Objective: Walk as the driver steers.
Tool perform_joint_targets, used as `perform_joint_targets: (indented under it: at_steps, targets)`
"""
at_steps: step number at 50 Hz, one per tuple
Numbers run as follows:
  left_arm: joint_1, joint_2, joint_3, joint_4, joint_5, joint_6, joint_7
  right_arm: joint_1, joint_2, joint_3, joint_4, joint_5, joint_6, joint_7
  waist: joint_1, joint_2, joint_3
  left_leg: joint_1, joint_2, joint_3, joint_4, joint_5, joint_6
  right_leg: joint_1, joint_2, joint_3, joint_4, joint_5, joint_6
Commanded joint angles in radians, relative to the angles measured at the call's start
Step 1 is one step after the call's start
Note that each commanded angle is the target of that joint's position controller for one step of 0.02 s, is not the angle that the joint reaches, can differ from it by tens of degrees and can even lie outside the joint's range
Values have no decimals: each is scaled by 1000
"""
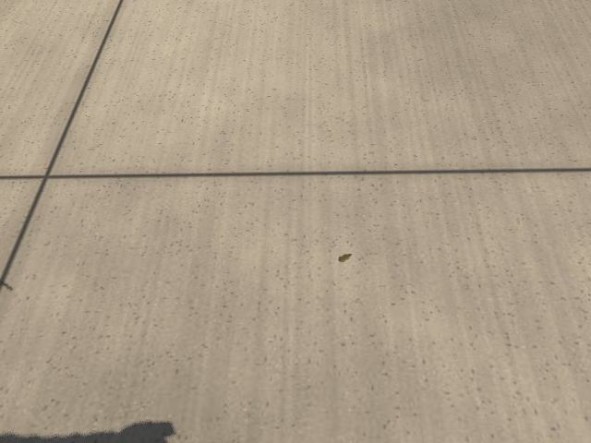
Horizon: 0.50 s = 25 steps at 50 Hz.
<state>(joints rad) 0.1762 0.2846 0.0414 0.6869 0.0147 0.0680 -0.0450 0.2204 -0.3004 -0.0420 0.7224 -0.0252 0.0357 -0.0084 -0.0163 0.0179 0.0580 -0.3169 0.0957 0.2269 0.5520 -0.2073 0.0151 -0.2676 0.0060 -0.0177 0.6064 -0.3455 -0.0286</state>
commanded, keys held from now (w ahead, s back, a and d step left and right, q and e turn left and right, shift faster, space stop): no key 0.54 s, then w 0.46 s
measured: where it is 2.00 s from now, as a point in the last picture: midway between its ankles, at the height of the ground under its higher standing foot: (345, 368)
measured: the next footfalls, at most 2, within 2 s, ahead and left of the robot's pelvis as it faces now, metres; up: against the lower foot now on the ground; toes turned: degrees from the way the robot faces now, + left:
left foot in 0.40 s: +0.03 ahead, +0.10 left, +0.00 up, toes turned -4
left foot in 1.26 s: +0.42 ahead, +0.06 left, +0.00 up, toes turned -3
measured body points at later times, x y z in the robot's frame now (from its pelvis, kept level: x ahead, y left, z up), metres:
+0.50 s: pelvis +0.00 +0.00 +0.01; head +0.00 +0.01 +0.46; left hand +0.12 +0.23 -0.12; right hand +0.06 -0.27 -0.11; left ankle -0.01 +0.11 -0.73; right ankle +0.00 -0.10 -0.73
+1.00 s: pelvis +0.09 -0.04 +0.02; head +0.10 -0.05 +0.47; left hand +0.06 +0.22 -0.12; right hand +0.18 -0.30 -0.12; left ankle +0.11 +0.09 -0.66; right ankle +0.03 -0.11 -0.73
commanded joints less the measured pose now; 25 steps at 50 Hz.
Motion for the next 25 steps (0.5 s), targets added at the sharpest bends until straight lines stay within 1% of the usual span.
perform_joint_targets:
  at_steps: [1, 2, 3, 4, 5, 6, 7, 8, 9, 11, 13, 16, 17, 18, 19, 20, 21, 22, 23, 24, 25]
  targets:
    - [78, 223, 50, -60, 14, -31, 25, 69, -40, -17, -76, 4, 6, 19, 13, -319, -92, -252, 14, -17, 234, -312, -59, 228, -318, 499, -385, 136, -119]
    - [106, 267, 70, -55, 20, -31, 32, -35, -87, -26, -100, 5, 24, -2, 78, -247, -31, -257, -60, -155, 376, -407, -60, 57, -391, 515, -357, 370, -232]
    - [84, 208, 54, -41, 18, -33, 37, -42, -86, -27, -91, 18, 35, -3, 49, -179, -29, -225, -43, -213, 440, -341, -54, 49, -327, 406, -332, 433, -235]
    - [24, 159, 37, -39, 10, -36, 40, -16, -77, -27, -72, 26, 35, 1, 12, -164, -18, -205, -42, -228, 444, -263, -45, 37, -260, 319, -332, 432, -204]
    - [-29, 136, 29, -44, 9, -37, 45, 16, -90, -33, -48, 21, 29, 2, -13, -168, -30, -197, -46, -220, 438, -204, -40, 68, -201, 262, -327, 430, -171]
    - [-39, 115, 22, -44, 2, -42, 53, 47, -102, -38, -24, 6, 25, 4, -12, -184, -52, -187, -57, -204, 463, -175, -42, 103, -178, 227, -310, 530, -171]
    - [-28, 93, 13, -40, -2, -46, 54, 60, -103, -40, -11, 3, 24, 6, -10, -163, -87, -168, -63, -207, 476, -172, -45, 136, -174, 212, -296, 607, -175]
    - [-15, 84, 9, -31, -4, -50, 55, 58, -94, -38, -8, 7, 26, 8, -6, -137, -104, -158, -64, -211, 464, -172, -48, 161, -181, 207, -290, 634, -178]
    - [-2, 81, 7, -22, -4, -54, 55, 49, -78, -34, -7, 12, 28, 10, 0, -122, -107, -152, -62, -216, 426, -173, -50, 181, -186, 209, -290, 621, -179]
    - [18, 83, 5, -1, 0, -57, 57, 23, -53, -24, -7, 14, 34, 10, 19, -129, -93, -128, -60, -220, 319, -183, -49, 199, -191, 222, -292, 551, -179]
    - [28, 88, 4, 18, 6, -57, 57, 9, -43, -18, -4, 13, 36, 6, 35, -147, -79, -75, -68, -217, 216, -205, -38, 183, -194, 237, -289, 492, -182]
    - [24, 95, 3, 46, 11, -57, 57, 24, -41, -15, 13, 21, 31, -9, 35, -144, -75, 18, -90, -208, 79, -219, -20, 143, -198, 267, -269, 488, -183]
    - [12, 93, 2, 54, 9, -58, 59, 42, -34, -13, 24, 23, 27, -14, 21, -130, -79, 62, -95, -205, 4, -182, -13, 131, -192, 272, -255, 487, -175]
    - [-8, 89, -1, 61, 2, -58, 62, 73, -21, -8, 40, 22, 19, -18, -6, -108, -84, 133, -97, -200, -121, -81, -6, 106, -175, 265, -235, 467, -151]
    - [-12, 74, -7, 68, -5, -62, 65, 93, -21, -3, 52, 13, 6, -22, -20, -75, -97, 239, -60, -242, -227, 70, 1, 49, -161, 265, -230, 406, -109]
    - [6, 36, -19, 71, -5, -70, 65, 100, -57, -4, 56, -2, -10, -26, -4, -7, -119, 314, 45, -355, -260, 145, 17, -3, -119, 241, -202, 319, -64]
    - [56, 26, -17, 88, -10, -67, 61, 19, -120, -12, 45, 6, -19, -19, 69, 88, -69, 203, 105, -413, -233, 211, 56, 22, -14, 163, -245, 186, -41]
    - [33, 47, -15, 117, 2, -59, 61, -8, -87, -8, 49, 14, -24, -6, 43, 96, -51, 108, 97, -401, -235, 152, 65, 118, -13, 154, -264, 182, -32]
    - [19, 62, -10, 133, 4, -58, 59, -11, -57, 2, 56, 12, -30, -1, 31, 96, -33, 88, 62, -372, -243, 104, 45, 147, -22, 162, -263, 218, -33]
    - [17, 73, -6, 150, 1, -60, 58, -1, -55, 2, 67, 13, -32, -2, 20, 92, -31, 94, 35, -348, -246, 79, 29, 159, -32, 166, -256, 257, -38]
    - [16, 77, -2, 162, 0, -62, 57, 16, -54, 4, 81, 15, -35, -8, 15, 91, -38, 110, 22, -337, -247, 82, 23, 160, -41, 170, -251, 287, -42]
Velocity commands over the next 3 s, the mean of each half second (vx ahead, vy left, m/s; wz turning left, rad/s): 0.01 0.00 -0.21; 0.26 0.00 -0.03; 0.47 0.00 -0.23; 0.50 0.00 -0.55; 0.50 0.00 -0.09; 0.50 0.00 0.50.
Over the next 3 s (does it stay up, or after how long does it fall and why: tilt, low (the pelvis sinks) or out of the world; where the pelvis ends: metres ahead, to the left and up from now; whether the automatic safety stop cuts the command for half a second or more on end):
stays up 1.13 -0.39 0.01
